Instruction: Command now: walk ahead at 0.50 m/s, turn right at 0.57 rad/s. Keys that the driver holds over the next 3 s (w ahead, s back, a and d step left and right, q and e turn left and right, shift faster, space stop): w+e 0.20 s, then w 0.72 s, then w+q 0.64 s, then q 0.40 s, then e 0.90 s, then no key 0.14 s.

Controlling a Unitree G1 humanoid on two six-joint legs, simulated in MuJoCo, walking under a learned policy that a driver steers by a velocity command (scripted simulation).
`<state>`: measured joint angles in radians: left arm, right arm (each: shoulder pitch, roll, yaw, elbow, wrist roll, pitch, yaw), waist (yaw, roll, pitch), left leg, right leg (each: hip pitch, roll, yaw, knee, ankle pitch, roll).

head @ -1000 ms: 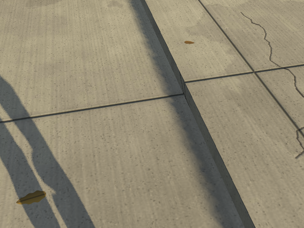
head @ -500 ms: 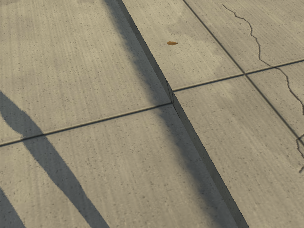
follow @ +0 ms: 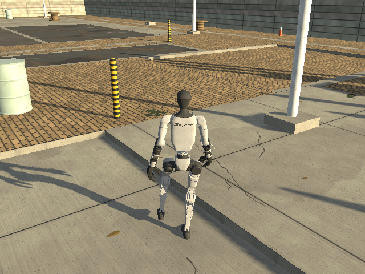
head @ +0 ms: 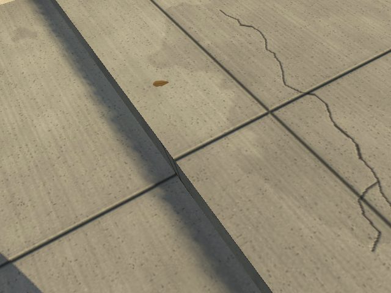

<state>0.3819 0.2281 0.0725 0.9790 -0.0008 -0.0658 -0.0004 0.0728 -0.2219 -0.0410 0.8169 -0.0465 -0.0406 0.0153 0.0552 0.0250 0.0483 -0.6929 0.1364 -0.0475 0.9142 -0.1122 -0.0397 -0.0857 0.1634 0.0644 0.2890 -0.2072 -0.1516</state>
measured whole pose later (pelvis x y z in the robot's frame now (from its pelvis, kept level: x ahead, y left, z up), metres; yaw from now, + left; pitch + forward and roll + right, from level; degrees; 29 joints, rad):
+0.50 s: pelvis +0.28 +0.05 +0.00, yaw -13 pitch +1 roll +1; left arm 0.21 0.26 0.06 0.83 0.05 -0.03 -0.03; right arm 0.35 -0.23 -0.04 0.89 -0.02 -0.10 0.02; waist -0.03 -0.05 0.02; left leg -0.16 -0.04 0.08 0.31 -0.17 0.06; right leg -0.58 -0.01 0.06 1.10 -0.27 -0.05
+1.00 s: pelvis +0.54 -0.14 +0.02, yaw -12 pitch +3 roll +2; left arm 0.10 0.17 0.00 0.75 0.03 -0.04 -0.02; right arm 0.37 -0.25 -0.07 0.90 -0.01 -0.09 0.03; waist -0.06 0.02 0.02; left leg -0.33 0.01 -0.11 1.34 -0.26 0.03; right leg -0.73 -0.02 -0.09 1.09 -0.41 -0.07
